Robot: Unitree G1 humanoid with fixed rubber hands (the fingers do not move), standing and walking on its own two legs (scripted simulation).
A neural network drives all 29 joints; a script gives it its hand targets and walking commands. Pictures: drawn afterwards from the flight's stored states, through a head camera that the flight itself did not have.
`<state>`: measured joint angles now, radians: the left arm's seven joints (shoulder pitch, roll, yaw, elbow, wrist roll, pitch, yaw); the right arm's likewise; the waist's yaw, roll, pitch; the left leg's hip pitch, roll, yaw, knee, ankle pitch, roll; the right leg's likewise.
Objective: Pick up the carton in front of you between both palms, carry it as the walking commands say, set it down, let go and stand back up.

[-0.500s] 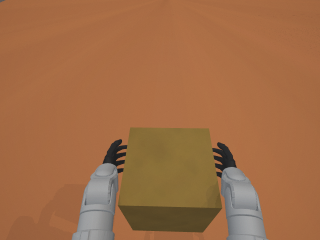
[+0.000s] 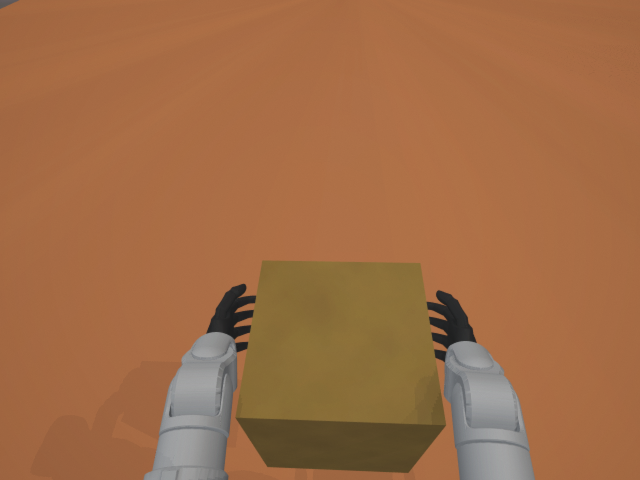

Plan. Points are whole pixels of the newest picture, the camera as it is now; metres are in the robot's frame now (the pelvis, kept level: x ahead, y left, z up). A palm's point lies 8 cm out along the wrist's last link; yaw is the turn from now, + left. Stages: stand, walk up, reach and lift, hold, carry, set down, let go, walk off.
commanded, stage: hold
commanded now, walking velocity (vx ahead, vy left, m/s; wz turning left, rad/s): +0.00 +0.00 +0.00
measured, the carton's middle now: (338, 371) +0.28 +0.00 -0.04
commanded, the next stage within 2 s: set down in 0.46 s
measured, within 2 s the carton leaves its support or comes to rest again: neither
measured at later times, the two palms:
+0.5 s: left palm (223, 358) +0.25 +0.14 +0.04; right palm (467, 350) +0.27 -0.16 +0.04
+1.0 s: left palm (245, 365) +0.31 +0.15 -0.09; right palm (435, 362) +0.33 -0.15 -0.10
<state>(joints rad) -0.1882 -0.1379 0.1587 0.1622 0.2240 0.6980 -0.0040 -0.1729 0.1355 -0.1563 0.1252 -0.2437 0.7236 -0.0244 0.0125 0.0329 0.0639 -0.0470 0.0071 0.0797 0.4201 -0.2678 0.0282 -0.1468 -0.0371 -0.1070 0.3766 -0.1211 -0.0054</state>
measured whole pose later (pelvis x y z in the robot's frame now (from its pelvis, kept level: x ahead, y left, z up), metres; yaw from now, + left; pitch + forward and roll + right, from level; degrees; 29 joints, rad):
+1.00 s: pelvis -0.03 -0.03 -0.05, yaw +4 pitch +12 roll +0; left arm -0.53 -0.17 0.47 0.58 0.37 0.23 -0.04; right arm -0.52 0.16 -0.44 0.57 -0.35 0.25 0.00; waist 0.01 0.02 0.10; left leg -0.68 -0.02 -0.02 0.84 -0.36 0.00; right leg -0.76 0.01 -0.04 0.78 -0.23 -0.04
